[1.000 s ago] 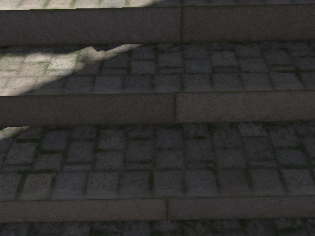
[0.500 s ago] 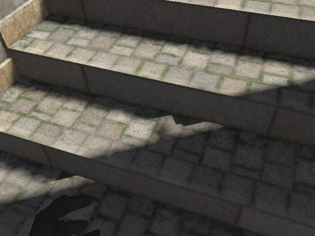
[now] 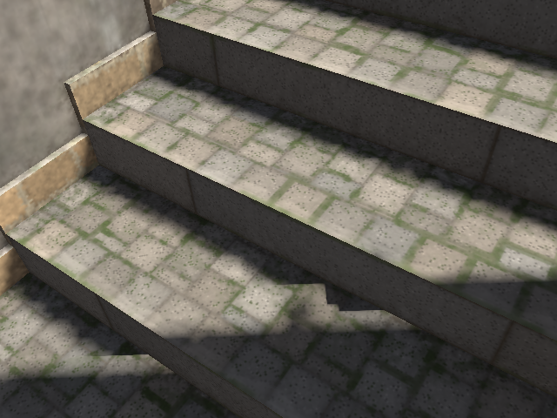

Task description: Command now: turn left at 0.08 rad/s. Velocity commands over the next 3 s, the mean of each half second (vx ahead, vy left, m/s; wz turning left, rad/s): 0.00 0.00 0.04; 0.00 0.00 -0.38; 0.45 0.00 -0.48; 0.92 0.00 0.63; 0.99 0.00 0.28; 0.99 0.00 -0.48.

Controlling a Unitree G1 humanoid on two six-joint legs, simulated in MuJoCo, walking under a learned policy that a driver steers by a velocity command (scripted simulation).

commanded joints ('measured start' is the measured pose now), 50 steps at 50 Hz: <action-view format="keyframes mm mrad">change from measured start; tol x32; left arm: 1 -339 9 -6 -126 -9 -69 24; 10 160 133 53 15 38 13 150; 34 -321 38 3 -162 30 -10 139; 38 215 89 25 -165 -43 82 69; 50 -262 56 -28 -235 4 51 2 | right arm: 1 200 7 15 49 -17 17 28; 50 320 -25 28 82 -118 6 21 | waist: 1 -143 -71 -28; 50 -112 87 49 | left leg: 1 134 98 62 -68 125 -30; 8 20 63 249 -468 100 73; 16 -257 71 129 10 -70 116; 30 224 115 193 -495 -4 118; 32 468 144 186 -677 741 190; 35 713 225 202 -1459 897 157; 37 951 575 44 -881 2027 556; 43 580 578 12 -1182 329 476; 50 852 488 314 -1185 532 402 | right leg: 1 -8 -76 275 -459 132 -69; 12 551 -322 622 -464 449 -310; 28 215 -240 424 -388 -91 -166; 35 -292 121 151 295 -285 37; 39 -652 147 161 1300 -237 166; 50 -823 -34 137 1094 49 36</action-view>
